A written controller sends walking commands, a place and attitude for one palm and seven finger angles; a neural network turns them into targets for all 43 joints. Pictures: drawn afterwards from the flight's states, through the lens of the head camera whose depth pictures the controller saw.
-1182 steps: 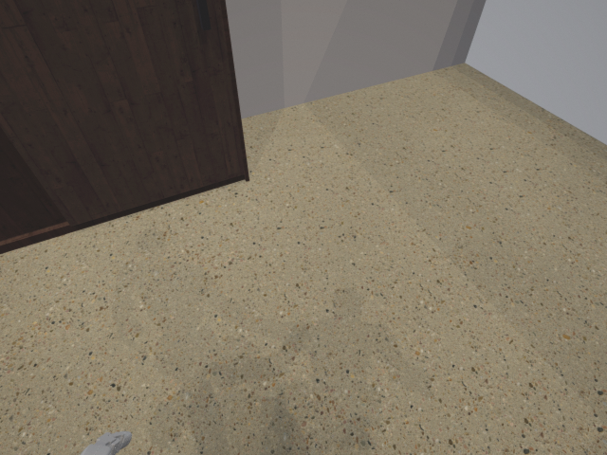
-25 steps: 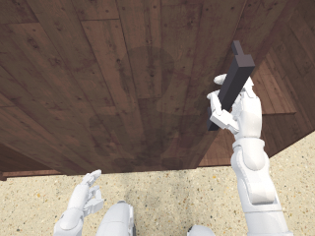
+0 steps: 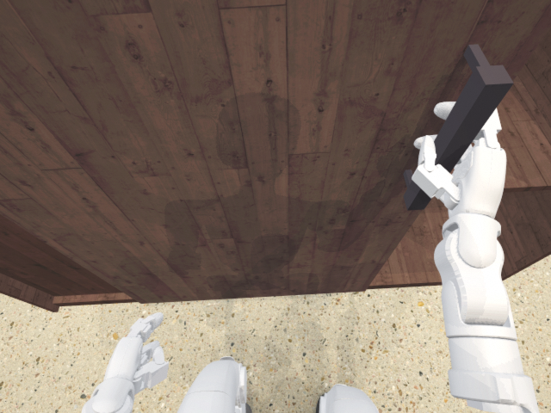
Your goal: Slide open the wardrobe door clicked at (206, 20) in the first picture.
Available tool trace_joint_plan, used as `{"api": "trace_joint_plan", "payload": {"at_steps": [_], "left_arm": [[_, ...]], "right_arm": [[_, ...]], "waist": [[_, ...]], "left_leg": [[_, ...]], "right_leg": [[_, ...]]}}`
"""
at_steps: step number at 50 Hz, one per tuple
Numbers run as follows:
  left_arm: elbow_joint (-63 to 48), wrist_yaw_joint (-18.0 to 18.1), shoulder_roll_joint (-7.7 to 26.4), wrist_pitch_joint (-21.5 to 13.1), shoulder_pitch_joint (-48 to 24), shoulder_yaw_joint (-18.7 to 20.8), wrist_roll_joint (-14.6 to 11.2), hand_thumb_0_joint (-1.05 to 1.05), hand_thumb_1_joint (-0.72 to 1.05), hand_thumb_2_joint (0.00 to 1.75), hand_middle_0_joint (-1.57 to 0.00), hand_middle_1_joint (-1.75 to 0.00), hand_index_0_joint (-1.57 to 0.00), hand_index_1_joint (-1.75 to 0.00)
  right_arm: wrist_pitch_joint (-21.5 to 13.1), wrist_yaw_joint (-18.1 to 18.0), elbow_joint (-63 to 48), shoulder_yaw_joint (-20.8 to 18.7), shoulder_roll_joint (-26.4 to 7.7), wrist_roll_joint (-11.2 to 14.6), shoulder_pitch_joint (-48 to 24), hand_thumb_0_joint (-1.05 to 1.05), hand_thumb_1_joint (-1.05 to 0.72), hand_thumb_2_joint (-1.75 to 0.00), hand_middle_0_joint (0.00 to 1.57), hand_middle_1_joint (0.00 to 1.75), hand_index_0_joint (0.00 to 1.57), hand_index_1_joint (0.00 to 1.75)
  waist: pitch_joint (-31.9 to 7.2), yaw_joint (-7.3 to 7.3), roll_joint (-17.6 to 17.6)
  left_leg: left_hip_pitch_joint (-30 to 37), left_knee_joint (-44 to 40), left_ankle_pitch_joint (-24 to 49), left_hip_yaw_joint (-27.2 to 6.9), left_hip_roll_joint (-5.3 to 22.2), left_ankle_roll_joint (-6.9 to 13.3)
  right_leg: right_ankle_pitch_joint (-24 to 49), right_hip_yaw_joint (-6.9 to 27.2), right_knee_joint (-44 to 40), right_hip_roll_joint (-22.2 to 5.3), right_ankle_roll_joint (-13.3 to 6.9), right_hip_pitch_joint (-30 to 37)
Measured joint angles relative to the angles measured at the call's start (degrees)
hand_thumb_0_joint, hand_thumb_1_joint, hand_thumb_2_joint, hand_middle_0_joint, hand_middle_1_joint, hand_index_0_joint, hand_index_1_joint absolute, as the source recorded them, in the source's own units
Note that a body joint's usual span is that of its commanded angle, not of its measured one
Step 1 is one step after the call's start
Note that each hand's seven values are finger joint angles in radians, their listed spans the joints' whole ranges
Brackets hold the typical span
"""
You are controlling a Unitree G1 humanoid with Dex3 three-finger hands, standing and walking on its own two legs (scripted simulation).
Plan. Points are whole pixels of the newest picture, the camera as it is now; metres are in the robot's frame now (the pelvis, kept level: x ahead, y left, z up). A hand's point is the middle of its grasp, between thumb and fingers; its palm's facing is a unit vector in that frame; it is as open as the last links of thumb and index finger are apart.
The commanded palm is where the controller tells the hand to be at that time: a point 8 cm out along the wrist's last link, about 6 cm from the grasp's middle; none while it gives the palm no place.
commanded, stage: stop walking and hold the door there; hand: right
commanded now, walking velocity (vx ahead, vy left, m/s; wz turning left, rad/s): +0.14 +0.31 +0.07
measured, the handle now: (438, 141) +0.42 -0.23 +0.11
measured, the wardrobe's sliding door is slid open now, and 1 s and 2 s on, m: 0.44 0.44 0.44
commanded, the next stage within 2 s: none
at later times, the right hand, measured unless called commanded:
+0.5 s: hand (429, 167) +0.38 -0.20 +0.12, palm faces +0.45 +0.86 -0.26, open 6.4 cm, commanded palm +0.34 -0.24 +0.10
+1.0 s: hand (428, 167) +0.38 -0.20 +0.12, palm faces +0.39 +0.89 -0.24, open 6.1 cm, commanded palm +0.34 -0.23 +0.10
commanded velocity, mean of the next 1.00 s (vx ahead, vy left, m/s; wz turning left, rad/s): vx -0.01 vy -0.09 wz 0.00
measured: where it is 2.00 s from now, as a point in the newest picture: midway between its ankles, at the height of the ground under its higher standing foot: outside the picture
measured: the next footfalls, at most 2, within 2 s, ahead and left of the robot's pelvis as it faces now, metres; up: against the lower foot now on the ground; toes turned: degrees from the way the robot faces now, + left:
left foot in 0.24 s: +0.06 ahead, +0.26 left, +0.00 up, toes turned +10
right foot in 0.50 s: +0.08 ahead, -0.02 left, +0.00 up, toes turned +2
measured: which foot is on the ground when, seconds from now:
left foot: up 0.00-0.22, down 0.24-0.52, up 0.54-0.72, down 0.74-1.00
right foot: down 0.00-0.24, up 0.26-0.48, down 0.50-1.00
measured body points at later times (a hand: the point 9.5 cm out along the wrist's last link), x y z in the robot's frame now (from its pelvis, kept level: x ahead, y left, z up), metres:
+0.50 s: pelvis +0.00 +0.08 -0.01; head +0.02 +0.09 +0.44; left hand +0.12 +0.39 -0.10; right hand +0.35 -0.25 +0.13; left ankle +0.02 +0.25 -0.73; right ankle +0.04 -0.02 -0.73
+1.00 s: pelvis -0.04 +0.06 +0.00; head -0.04 +0.06 +0.45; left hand +0.00 +0.34 -0.11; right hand +0.35 -0.25 +0.13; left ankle -0.04 +0.19 -0.73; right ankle +0.04 -0.02 -0.73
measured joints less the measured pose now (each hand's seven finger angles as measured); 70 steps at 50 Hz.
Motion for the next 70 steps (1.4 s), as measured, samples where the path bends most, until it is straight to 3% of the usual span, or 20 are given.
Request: {"api": "trace_joint_plan", "payload": {"at_steps": [2, 5, 9, 11, 12, 13, 15, 18, 22, 25, 26, 29, 32, 37, 40, 43, 50, 62, 66, 70], "left_arm": [[-0.12, -0.84, -0.36, 0.19, 0.6, -0.55, -0.01, 0.02, 0.91, 0.9, -0.2, -0.3, -0.2, -0.3], [-0.28, -1.0, -1.29, 0.71, 0.74, -1.41, 0.08, 0.02, 0.9, 0.9, -0.2, -0.3, -0.2, -0.3], [-1.23, -0.11, -2.27, 0.86, 0.37, -2.32, 0.01, 0.01, 0.9, 0.9, -0.2, -0.3, -0.2, -0.3], [-1.83, 0.24, -2.09, -0.31, 0.97, -2.69, -0.44, 0.01, 0.9, 0.9, -0.2, -0.3, -0.21, -0.3], [-2.06, 0.41, -2.07, -0.77, 1.43, -2.96, -0.61, 0.01, 0.9, 0.9, -0.21, -0.3, -0.21, -0.3], [-1.79, 0.73, -1.3, -0.86, 1.08, -3.21, -0.65, 0.01, 0.9, 0.9, -0.21, -0.3, -0.21, -0.3], [-0.01, 2.06, 2.1, -0.25, -1.25, -2.65, -0.68, 0.01, 0.9, 0.9, -0.21, -0.3, -0.21, -0.3], [2.76, 3.76, 5.56, 0.38, -2.07, -0.73, -1.16, 0.01, 0.9, 0.9, -0.2, -0.3, -0.2, -0.3], [5.0, 4.74, 7.57, 1.19, 0.01, 0.48, -1.14, 0.01, 0.91, 0.9, -0.2, -0.3, -0.2, -0.3], [5.24, 4.84, 8.41, 1.29, 2.95, 0.85, -1.0, 0.01, 0.91, 0.9, -0.2, -0.3, -0.2, -0.3], [5.2, 4.93, 8.42, 1.24, 3.75, 1.12, -0.92, 0.01, 0.91, 0.9, -0.2, -0.3, -0.2, -0.3], [4.73, 4.86, 6.3, 1.3, 5.5, 0.97, -1.08, 0.01, 0.91, 0.9, -0.2, -0.3, -0.2, -0.3], [4.13, 4.71, 3.91, 0.04, 7.68, -0.29, -0.89, 0.01, 0.91, 0.9, -0.2, -0.3, -0.2, -0.3], [4.6, 4.17, 1.33, -1.37, 10.1, -3.12, -0.57, 0.01, 0.9, 0.9, -0.2, -0.3, -0.2, -0.3], [6.04, 4.09, 1.56, -1.05, 9.32, -3.58, -0.44, 0.01, 0.9, 0.9, -0.2, -0.3, -0.2, -0.3], [7.05, 4.29, 2.26, -0.55, 9.92, -3.22, -0.81, 0.01, 0.9, 0.9, -0.21, -0.3, -0.21, -0.3], [8.18, 5.37, 3.52, -0.32, 10.66, -2.49, -1.09, 0.01, 0.9, 0.9, -0.21, -0.3, -0.2, -0.3], [7.11, 4.89, 4.12, -0.59, 10.15, -2.28, -1.32, 0.01, 0.9, 0.9, -0.2, -0.3, -0.2, -0.3], [7.5, 4.43, 5.88, 0.82, 9.88, -0.92, -1.35, 0.01, 0.9, 0.9, -0.2, -0.3, -0.2, -0.3], [8.02, 4.41, 7.2, 1.74, 8.93, 0.14, -1.27, 0.01, 0.9, 0.9, -0.2, -0.3, -0.2, -0.3]], "right_arm": [[0.62, 0.08, 0.84, -0.63, -0.25, 0.63, -0.58, 0.03, -0.72, -0.82, 0.33, 1.4, 0.2, 1.33], [0.18, 1.41, 2.52, -2.77, -1.96, 1.2, -0.51, 0.02, -0.71, -0.82, 0.32, 1.4, 0.22, 1.33], [-2.34, 3.86, 7.25, -7.01, -9.87, 0.97, 2.86, -0.05, -0.66, -0.79, 0.36, 1.4, 0.26, 1.34], [-2.47, 4.29, 10.45, -9.21, -13.07, 0.79, 3.67, -0.09, -0.63, -0.78, 0.39, 1.4, 0.28, 1.34], [-2.45, 4.59, 12.25, -10.34, -14.94, 0.48, 3.79, -0.11, -0.61, -0.78, 0.4, 1.4, 0.28, 1.34], [-2.95, 4.75, 14.27, -12.02, -15.93, 0.1, 4.03, -0.13, -0.59, -0.78, 0.4, 1.4, 0.28, 1.34], [-4.61, 4.24, 18.72, -15.5, -14.88, 0.09, 4.65, -0.14, -0.58, -0.78, 0.41, 1.37, 0.29, 1.35], [-4.39, 3.69, 23.15, -17.62, -13.39, -0.07, 3.6, -0.14, -0.57, -0.78, 0.4, 1.33, 0.32, 1.35], [-5.69, 3.87, 27.49, -18.11, -13.36, -1.84, 2.23, -0.14, -0.57, -0.79, 0.4, 1.33, 0.34, 1.36], [-6.11, 3.45, 27.96, -16.81, -13.2, -2.21, 1.52, -0.12, -0.57, -0.8, 0.42, 1.35, 0.33, 1.37], [-6.23, 3.2, 27.77, -16.2, -13.2, -2.17, 1.22, -0.12, -0.58, -0.81, 0.42, 1.36, 0.32, 1.36], [-6.39, 2.12, 28.23, -15.19, -14.13, -1.95, 1.25, -0.11, -0.61, -0.8, 0.41, 1.37, 0.29, 1.36], [-5.81, 1.66, 29.54, -15.19, -14.97, -1.7, 1.4, -0.1, -0.63, -0.78, 0.38, 1.36, 0.28, 1.36], [-4.95, 2.02, 32.96, -15.77, -16.9, -0.8, -0.87, -0.1, -0.64, -0.76, 0.36, 1.34, 0.28, 1.36], [-5.81, 2.01, 36.31, -17.19, -17.05, -0.49, -2.25, -0.1, -0.64, -0.76, 0.36, 1.32, 0.29, 1.36], [-6.48, 2.38, 39.06, -17.19, -16.94, -0.96, -3.48, -0.1, -0.63, -0.77, 0.37, 1.31, 0.31, 1.37], [-7.8, 2.71, 43.05, -14.78, -17.7, -1.76, -5.04, -0.1, -0.63, -0.77, 0.37, 1.33, 0.34, 1.38], [-9.02, 3.18, 47.64, -14.4, -18.06, -1.34, -7.25, -0.1, -0.62, -0.78, 0.36, 1.32, 0.36, 1.38], [-10.23, 4.62, 47.51, -13.89, -16.77, -2.3, -6.93, -0.12, -0.61, -0.79, 0.39, 1.33, 0.39, 1.39], [-10.49, 5.86, 45.95, -12.32, -14.79, -2.87, -7.14, -0.16, -0.6, -0.81, 0.41, 1.36, 0.4, 1.39]], "waist": [[-0.14, -1.0, -0.77], [-0.71, -1.73, -1.58], [-2.89, -0.25, -3.39], [-3.92, 0.31, -3.45], [-4.85, 0.98, -2.19], [-5.68, 1.75, -1.96], [-5.48, 3.71, -5.56], [-5.45, 5.13, -6.17], [-7.21, 6.2, -4.07], [-9.11, 6.52, -3.25], [-9.43, 6.66, -3.03], [-9.95, 6.04, -1.08], [-10.62, 6.62, -1.12], [-11.03, 5.96, -0.23], [-10.06, 6.76, -2.19], [-10.65, 6.66, -2.68], [-12.11, 6.31, -1.61], [-13.03, 5.44, -2.27], [-12.87, 5.22, -3.0], [-12.03, 5.33, -1.98]], "left_leg": [[-1.15, 2.78, 1.94, 0.11, 1.24, -0.62], [-0.55, -0.36, 4.09, 0.12, 3.05, -1.44], [4.9, -15.91, 5.31, 2.03, 3.15, -1.56], [9.82, -27.36, 11.03, 3.11, 3.2, -1.49], [12.2, -32.25, 16.89, 2.88, 4.16, -1.15], [12.67, -32.81, 13.73, 2.72, 4.95, -2.27], [11.27, -29.47, 9.39, 2.66, 4.5, -2.61], [10.87, -28.49, 9.65, 1.5, 6.21, -2.67], [11.46, -29.62, 10.59, 0.92, 7.53, -2.99], [11.31, -29.05, 10.57, 1.24, 6.83, -3.4], [11.01, -28.24, 10.26, 1.38, 6.58, -3.39], [8.99, -22.0, 1.74, -0.49, 4.71, -1.02], [8.95, -18.12, -0.13, 0.74, 2.48, -0.22], [15.69, -32.86, 8.08, 2.06, 1.66, 0.36], [15.48, -34.21, 11.58, 2.01, 0.7, 1.08], [14.9, -34.38, 11.24, 1.57, 0.87, 0.83], [14.58, -34.18, 10.25, 0.3, 1.32, 0.31], [14.66, -36.31, 12.65, 0.49, 0.65, 0.68], [14.68, -35.06, 11.54, 0.66, 2.01, 0.07], [14.55, -33.23, 10.32, 0.42, 5.42, -1.64]], "right_leg": [[1.55, 0.57, -2.38, -2.34, 1.5, 0.81], [3.46, 1.02, -5.59, -5.51, 3.1, 1.91], [3.67, 0.77, -6.15, -9.47, 5.69, 2.41], [2.28, 0.36, -3.77, -9.97, 6.81, 2.05], [0.96, 0.18, -1.16, -9.04, 6.47, 0.98], [-2.34, 1.16, 3.07, -7.9, 5.45, -0.93], [-9.34, 5.47, 12.13, -4.56, 3.5, -4.59], [-13.54, 5.48, 21.61, 2.58, 2.42, -8.54], [-10.65, 2.93, 15.53, 6.36, 1.84, -7.94], [-1.45, 2.79, 2.91, 5.55, 1.78, -3.35], [3.3, 2.67, 1.29, 5.17, 0.82, -3.03], [2.8, 0.89, 1.67, 4.57, -2.03, -2.84], [4.11, 0.63, -1.7, 3.59, -2.25, -1.95], [6.13, -0.99, -3.38, 3.43, -1.58, -2.75], [6.33, -0.9, -3.14, 2.55, -1.13, -3.32], [6.43, -0.06, -3.72, 3.53, -0.69, -3.65], [8.44, -0.93, -6.26, 4.43, -2.75, -2.52], [6.97, -0.27, -5.74, 3.99, -1.53, -3.58], [1.09, 2.43, -0.12, 5.94, -0.17, -4.92], [-3.65, 4.07, 3.96, 7.03, 0.44, -4.59]]}}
